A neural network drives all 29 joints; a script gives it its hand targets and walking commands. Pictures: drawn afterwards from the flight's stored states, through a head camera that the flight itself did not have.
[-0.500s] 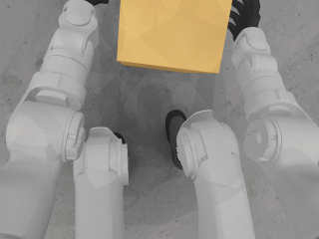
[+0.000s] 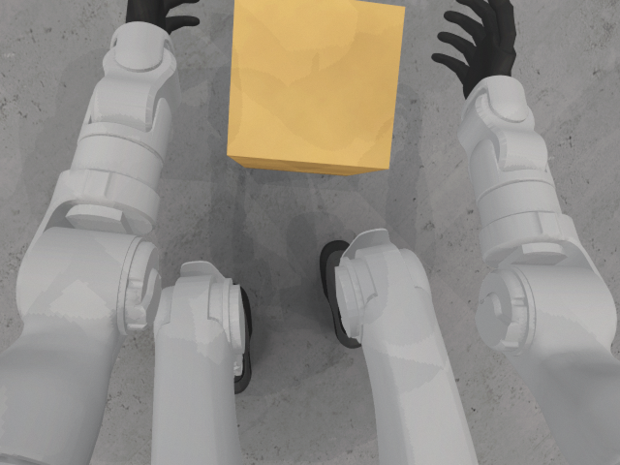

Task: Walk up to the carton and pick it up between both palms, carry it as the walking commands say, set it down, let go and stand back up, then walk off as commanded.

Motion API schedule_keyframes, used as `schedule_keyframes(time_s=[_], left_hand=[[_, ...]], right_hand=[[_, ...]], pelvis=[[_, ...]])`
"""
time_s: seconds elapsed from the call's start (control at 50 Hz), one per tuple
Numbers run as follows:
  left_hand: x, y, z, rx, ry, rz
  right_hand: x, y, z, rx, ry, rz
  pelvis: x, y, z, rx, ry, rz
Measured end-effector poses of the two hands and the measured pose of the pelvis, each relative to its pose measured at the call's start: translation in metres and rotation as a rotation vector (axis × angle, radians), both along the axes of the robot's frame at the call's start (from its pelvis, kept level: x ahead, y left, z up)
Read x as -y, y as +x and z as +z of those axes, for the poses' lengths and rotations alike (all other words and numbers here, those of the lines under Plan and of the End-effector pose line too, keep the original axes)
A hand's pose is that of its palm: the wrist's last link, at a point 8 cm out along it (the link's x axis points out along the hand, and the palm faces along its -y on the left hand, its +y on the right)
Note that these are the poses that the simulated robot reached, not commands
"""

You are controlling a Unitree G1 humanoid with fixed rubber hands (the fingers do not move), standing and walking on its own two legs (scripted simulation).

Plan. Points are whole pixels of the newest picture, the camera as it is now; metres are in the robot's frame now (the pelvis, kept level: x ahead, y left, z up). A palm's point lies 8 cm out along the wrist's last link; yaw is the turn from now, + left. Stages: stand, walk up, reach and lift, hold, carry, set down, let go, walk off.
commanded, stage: set down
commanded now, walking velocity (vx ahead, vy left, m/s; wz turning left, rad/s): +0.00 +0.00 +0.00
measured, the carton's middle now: (305, 106) +0.50 -0.08 -0.29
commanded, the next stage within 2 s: let go in 1.04 s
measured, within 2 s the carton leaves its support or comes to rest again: neither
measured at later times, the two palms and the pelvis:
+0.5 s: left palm out of the picture +0.57 +0.08 +0.01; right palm (605, 13) +0.47 -0.26 +0.01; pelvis +0.02 +0.00 +0.12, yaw +0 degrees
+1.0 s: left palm out of the picture +0.57 +0.08 +0.14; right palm out of the picture +0.47 -0.26 +0.14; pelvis +0.05 -0.01 +0.25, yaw +0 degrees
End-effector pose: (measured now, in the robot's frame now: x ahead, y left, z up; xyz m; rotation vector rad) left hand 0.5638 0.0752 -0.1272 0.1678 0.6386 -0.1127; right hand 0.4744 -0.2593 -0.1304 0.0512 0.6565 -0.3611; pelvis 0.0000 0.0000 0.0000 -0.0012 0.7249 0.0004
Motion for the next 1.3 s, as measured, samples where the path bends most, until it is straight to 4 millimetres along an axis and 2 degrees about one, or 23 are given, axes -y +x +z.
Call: schedule_keyframes(time_s=[0.14, 0.36, 0.48, 0.68, 0.88, 1.0, 1.14, 1.22, 1.3], left_hand=[[-0.003, 0.005, 0.047, -0.006, 0.006, 0.011], [-0.007, 0.005, 0.097, 0.007, 0.002, 0.013], [-0.007, 0.003, 0.130, 0.007, -0.003, 0.008], [-0.007, 0.004, 0.195, 0.010, -0.008, 0.003], [-0.008, 0.004, 0.251, 0.006, -0.005, -0.004], [-0.007, 0.005, 0.270, -0.005, 0.005, -0.009], [-0.011, -0.005, 0.273, -0.013, 0.035, 0.022], [-0.019, -0.026, 0.273, -0.026, 0.067, 0.058], [-0.031, -0.062, 0.286, -0.045, 0.097, 0.094]], right_hand=[[-0.001, 0.000, 0.041, -0.002, 0.004, 0.001], [0.000, 0.004, 0.099, 0.014, -0.003, -0.001], [0.005, 0.000, 0.135, 0.013, -0.003, -0.004], [0.005, -0.002, 0.199, 0.020, 0.005, -0.001], [0.005, -0.002, 0.253, 0.022, -0.002, 0.003], [0.004, 0.000, 0.273, 0.011, -0.017, 0.018], [0.002, -0.005, 0.275, -0.025, -0.042, 0.068], [0.003, -0.015, 0.279, -0.058, -0.059, 0.130], [0.004, -0.039, 0.294, -0.102, -0.074, 0.213]], pelvis=[[0.001, 0.001, 0.032, -0.038, 0.013, -0.007], [0.004, 0.011, 0.080, -0.079, 0.015, -0.009], [0.004, 0.019, 0.112, -0.086, 0.013, -0.012], [0.004, 0.030, 0.170, -0.068, 0.014, -0.016], [0.006, 0.041, 0.224, -0.036, 0.015, -0.019], [0.008, 0.049, 0.247, -0.022, 0.014, -0.018], [0.011, 0.057, 0.260, -0.022, 0.013, -0.019], [0.014, 0.063, 0.269, -0.008, 0.017, -0.024], [0.018, 0.073, 0.285, 0.038, 0.024, -0.024]])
